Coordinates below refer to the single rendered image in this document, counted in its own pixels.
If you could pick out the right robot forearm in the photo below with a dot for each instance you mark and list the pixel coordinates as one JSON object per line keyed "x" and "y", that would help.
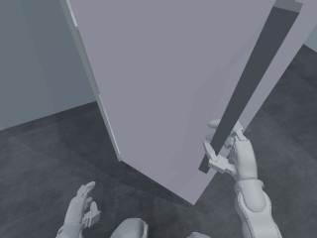
{"x": 254, "y": 207}

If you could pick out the left robot hand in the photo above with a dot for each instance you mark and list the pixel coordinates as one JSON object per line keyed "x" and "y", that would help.
{"x": 78, "y": 205}

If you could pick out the handle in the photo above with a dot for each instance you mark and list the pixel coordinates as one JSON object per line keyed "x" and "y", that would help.
{"x": 276, "y": 27}

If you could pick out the fridge door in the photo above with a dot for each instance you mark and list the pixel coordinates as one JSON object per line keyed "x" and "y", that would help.
{"x": 165, "y": 68}

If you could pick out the right robot hand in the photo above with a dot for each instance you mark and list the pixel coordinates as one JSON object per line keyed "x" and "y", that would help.
{"x": 241, "y": 153}

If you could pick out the left robot forearm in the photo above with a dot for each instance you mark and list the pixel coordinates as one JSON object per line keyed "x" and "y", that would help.
{"x": 70, "y": 230}

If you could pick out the robot left thigh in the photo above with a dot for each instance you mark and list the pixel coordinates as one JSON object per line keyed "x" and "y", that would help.
{"x": 132, "y": 228}

